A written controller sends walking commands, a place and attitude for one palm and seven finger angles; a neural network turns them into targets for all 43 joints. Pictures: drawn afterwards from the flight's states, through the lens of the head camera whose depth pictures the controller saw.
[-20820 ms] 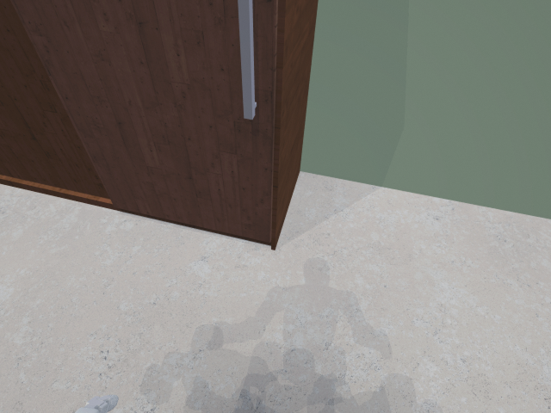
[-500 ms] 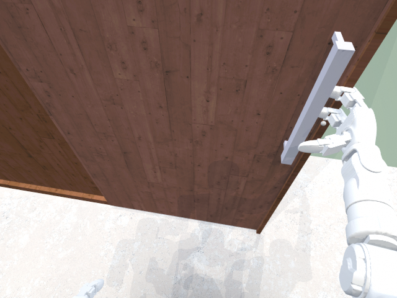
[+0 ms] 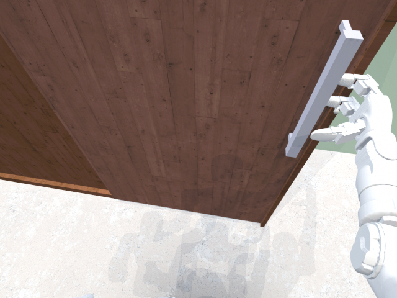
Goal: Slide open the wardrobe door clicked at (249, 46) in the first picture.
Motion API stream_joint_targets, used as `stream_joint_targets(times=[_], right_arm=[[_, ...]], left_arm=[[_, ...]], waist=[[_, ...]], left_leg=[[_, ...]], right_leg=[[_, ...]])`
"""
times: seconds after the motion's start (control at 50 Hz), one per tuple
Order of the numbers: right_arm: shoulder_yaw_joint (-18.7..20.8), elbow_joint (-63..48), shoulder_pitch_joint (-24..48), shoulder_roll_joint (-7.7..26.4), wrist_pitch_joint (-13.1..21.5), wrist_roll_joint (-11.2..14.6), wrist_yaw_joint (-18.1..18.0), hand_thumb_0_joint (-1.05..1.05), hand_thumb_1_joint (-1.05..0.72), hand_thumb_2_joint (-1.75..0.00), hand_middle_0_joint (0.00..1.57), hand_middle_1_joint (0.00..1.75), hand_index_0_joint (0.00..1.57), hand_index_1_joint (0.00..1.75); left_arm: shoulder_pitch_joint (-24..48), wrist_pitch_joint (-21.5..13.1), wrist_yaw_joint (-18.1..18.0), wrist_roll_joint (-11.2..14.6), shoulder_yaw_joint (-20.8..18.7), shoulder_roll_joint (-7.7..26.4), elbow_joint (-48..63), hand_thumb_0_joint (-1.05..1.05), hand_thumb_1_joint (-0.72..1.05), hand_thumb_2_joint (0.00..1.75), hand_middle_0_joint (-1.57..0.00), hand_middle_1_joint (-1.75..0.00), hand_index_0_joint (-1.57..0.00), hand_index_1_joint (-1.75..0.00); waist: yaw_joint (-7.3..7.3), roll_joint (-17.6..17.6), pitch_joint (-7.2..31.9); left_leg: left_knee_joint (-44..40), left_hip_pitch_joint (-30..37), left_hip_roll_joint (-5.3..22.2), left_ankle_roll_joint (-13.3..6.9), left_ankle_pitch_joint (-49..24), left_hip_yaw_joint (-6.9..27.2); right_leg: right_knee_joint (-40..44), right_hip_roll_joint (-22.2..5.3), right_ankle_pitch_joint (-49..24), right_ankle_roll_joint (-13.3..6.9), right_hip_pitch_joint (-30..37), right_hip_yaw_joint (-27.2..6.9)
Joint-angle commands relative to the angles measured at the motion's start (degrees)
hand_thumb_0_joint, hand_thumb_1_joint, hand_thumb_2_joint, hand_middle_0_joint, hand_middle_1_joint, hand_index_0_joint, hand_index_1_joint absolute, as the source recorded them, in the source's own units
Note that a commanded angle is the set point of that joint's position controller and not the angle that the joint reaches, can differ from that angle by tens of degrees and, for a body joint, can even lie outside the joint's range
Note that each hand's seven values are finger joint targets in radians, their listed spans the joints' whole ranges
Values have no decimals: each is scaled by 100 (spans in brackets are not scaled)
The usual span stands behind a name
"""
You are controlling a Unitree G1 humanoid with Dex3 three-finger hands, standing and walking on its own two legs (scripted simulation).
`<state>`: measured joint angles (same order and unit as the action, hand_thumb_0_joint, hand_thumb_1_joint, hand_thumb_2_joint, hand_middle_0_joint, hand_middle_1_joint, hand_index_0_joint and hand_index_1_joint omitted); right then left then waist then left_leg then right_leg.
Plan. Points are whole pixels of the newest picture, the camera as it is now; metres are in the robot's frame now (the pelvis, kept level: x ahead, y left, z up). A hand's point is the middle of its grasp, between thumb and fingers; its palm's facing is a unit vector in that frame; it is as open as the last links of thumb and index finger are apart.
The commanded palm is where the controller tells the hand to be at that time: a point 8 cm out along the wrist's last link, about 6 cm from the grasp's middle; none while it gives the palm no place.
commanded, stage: slide the fingers in behind the handle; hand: right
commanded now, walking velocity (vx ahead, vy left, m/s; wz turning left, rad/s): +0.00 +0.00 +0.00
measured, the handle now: (312, 101) +0.51 -0.16 +0.12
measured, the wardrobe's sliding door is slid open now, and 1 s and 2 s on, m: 0.00 0.00 0.00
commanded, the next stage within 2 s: grip the handle and tug to test in 1.82 s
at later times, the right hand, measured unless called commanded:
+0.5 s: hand (331, 117) +0.46 -0.19 +0.13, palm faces +0.02 +1.00 +0.04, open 13.9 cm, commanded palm +0.43 -0.23 +0.14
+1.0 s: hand (324, 115) +0.46 -0.17 +0.14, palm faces +0.03 +1.00 +0.02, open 14.0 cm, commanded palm +0.43 -0.22 +0.14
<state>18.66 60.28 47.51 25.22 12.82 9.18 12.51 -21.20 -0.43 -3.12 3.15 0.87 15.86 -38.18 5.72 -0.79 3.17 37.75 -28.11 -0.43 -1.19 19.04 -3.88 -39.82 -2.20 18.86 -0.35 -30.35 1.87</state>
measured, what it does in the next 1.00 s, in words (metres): stands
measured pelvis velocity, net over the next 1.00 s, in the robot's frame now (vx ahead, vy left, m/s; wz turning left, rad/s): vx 0.01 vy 0.00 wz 0.02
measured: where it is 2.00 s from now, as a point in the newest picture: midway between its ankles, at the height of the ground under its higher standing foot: outside the picture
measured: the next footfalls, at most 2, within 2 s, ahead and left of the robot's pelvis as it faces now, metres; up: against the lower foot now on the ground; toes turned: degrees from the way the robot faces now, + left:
none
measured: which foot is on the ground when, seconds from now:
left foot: down 0.00-1.00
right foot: down 0.00-1.00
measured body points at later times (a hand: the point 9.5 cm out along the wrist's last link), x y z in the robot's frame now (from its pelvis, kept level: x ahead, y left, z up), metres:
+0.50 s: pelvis +0.00 -0.01 +0.00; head +0.05 -0.02 +0.45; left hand +0.05 +0.25 -0.11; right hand +0.45 -0.24 +0.13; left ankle -0.01 +0.11 -0.72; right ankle +0.01 -0.12 -0.72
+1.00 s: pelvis +0.01 +0.00 +0.00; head +0.05 +0.00 +0.45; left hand +0.08 +0.26 -0.11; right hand +0.45 -0.22 +0.14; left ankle -0.01 +0.11 -0.72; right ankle +0.01 -0.12 -0.72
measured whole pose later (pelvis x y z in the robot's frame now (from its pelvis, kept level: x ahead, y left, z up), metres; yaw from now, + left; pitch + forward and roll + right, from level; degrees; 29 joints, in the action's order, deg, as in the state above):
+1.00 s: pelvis +0.01 +0.00 +0.00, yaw +1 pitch +8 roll +1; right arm 15.8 47.6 39.2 18.7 10.5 9.6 8.0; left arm -20.0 -0.7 -1.5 2.9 0.6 14.7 -36.2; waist 4.1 -1.2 4.4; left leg 37.4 -26.0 -0.5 -0.9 19.6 -2.8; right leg -39.5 -2.2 19.9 -0.6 -27.9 2.8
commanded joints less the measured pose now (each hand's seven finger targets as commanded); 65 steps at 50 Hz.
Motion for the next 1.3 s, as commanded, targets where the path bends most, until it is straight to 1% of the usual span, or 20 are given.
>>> stream_joint_targets(times=[0.0,0.08,0.2,0.24,0.3,0.38,0.46,0.54,0.56,0.64,0.7,0.78,0.86,0.88,0.96,1.02,1.08,1.22,1.26,1.28], right_arm=[[7,-1054,3312,1312,354,23,-45,0,50,-30,30,120,30,120],[219,-998,3013,1457,425,32,-29,0,50,-30,30,120,30,120],[137,-1081,2853,1336,427,103,36,0,50,-30,30,120,30,120],[238,-1164,2670,1422,432,89,20,0,50,-30,30,120,30,120],[-13,-1436,2468,1045,417,106,25,0,50,-30,30,120,30,120],[202,-1844,2131,1135,349,203,-72,0,50,-30,30,120,30,120],[187,-2327,2166,1128,332,167,-227,0,50,-30,30,120,30,120],[-268,-2552,2107,540,274,92,-347,0,50,-30,30,120,30,120],[-240,-2487,2129,563,243,95,-388,0,50,-30,30,120,30,120],[-299,-2290,2036,385,3,145,-413,0,50,-30,30,120,30,120],[-317,-2230,2138,381,-57,99,-475,0,50,-30,30,120,30,120],[92,-2253,2047,816,64,51,-561,0,50,-30,30,120,30,120],[-54,-2641,1915,656,225,46,-522,0,50,-30,30,120,30,120],[-117,-2742,1837,583,232,35,-490,0,50,-30,30,120,30,120],[-144,-2444,1625,493,21,178,-401,0,50,-30,30,120,30,120],[-224,-2404,1871,414,-149,216,-378,0,50,-30,30,120,30,120],[-121,-2578,2012,577,-79,174,-458,0,50,-30,30,120,30,120],[-446,-2467,2205,215,190,70,-592,0,50,-30,30,120,30,120],[-411,-2134,2177,201,128,72,-630,0,50,-30,30,120,30,120],[-226,-2141,2215,452,115,49,-663,0,50,-30,30,120,30,120]], left_arm=[[-434,-195,-87,-26,-261,878,412,0,90,90,-20,-30,-20,-30],[-503,-222,-60,-41,-278,906,448,0,90,90,-20,-30,-20,-30],[-454,-217,-44,-33,-266,892,533,0,90,90,-20,-30,-20,-30],[-449,-221,-41,-39,-273,895,572,0,90,90,-20,-30,-20,-30],[-378,-220,-22,-22,-282,847,657,0,90,90,-20,-30,-20,-30],[-350,-235,-2,-20,-300,862,736,0,90,90,-20,-30,-20,-30],[-306,-248,-5,-31,-318,835,750,0,90,90,-20,-30,-20,-30],[-172,-286,50,-16,-311,752,725,0,90,90,-20,-30,-20,-30],[-220,-281,47,-26,-324,767,687,0,90,90,-20,-30,-20,-30],[-142,-272,40,-8,-321,771,695,0,90,90,-20,-30,-20,-30],[-122,-256,44,-18,-303,760,705,0,90,90,-20,-30,-20,-30],[-139,-238,43,-52,-290,759,728,0,90,90,-20,-30,-20,-30],[-101,-236,75,-58,-316,720,784,0,90,90,-20,-30,-20,-30],[-59,-241,91,-39,-318,705,808,0,90,90,-20,-30,-20,-30],[-80,-181,71,-18,-323,737,753,0,90,90,-20,-30,-20,-30],[-20,-165,32,13,-314,737,775,0,90,90,-20,-30,-20,-30],[-29,-160,14,-2,-307,733,766,0,90,90,-20,-30,-20,-30],[-54,-244,58,-26,-302,690,638,0,90,90,-20,-30,-20,-30],[-89,-249,70,-44,-306,711,602,0,90,90,-20,-30,-20,-30],[-85,-240,65,-30,-307,743,606,0,90,90,-20,-30,-20,-30]], waist=[[284,-273,1821],[147,-234,2166],[114,-178,1952],[41,-182,1972],[38,-395,2049],[-100,-181,2212],[-100,-97,2206],[-38,-589,1980],[6,-262,1912],[-18,-137,1886],[-12,-127,1828],[-114,66,2156],[-155,-90,2389],[-180,-351,2469],[-97,107,1988],[-53,89,1778],[-70,34,1928],[-19,-242,2044],[7,45,1860],[-46,62,1951]], left_leg=[[-539,260,-84,84,-1320,323],[-475,373,-93,63,-1367,312],[-469,357,-113,59,-1306,273],[-439,391,-117,42,-1334,259],[-416,275,-138,29,-1379,225],[-389,536,-157,16,-1617,202],[-359,640,-158,14,-1815,182],[-379,252,-175,-5,-1693,141],[-386,296,-175,-3,-1687,115],[-426,370,-156,14,-1746,122],[-416,387,-140,20,-1765,143],[-369,783,-115,37,-2143,231],[-280,935,-123,9,-2453,225],[-285,897,-125,14,-2514,246],[-424,935,-132,33,-2413,222],[-511,834,-115,50,-2182,228],[-512,885,-102,54,-2128,269],[-451,638,-129,19,-1923,217],[-500,611,-130,35,-1747,209],[-493,699,-117,44,-1775,242]], right_leg=[[355,169,-1019,-211,1149,-277],[330,162,-1142,-197,1234,-291],[370,145,-1028,-195,1099,-265],[373,142,-1103,-189,1097,-273],[359,125,-1260,-169,1348,-266],[383,114,-1516,-164,1403,-252],[365,104,-1760,-171,1468,-271],[365,76,-1867,-101,1784,-305],[345,66,-1843,-126,1726,-332],[411,95,-1745,-113,1645,-300],[400,118,-1693,-130,1551,-277],[336,152,-1859,-164,1451,-192],[249,156,-2228,-157,1623,-189],[250,157,-2288,-144,1717,-159],[299,167,-1949,-179,1384,-137],[400,192,-1597,-191,1276,-131],[406,199,-1598,-206,1341,-138],[375,186,-1598,-147,1586,-216],[376,195,-1382,-171,1400,-221],[417,192,-1350,-171,1341,-209]])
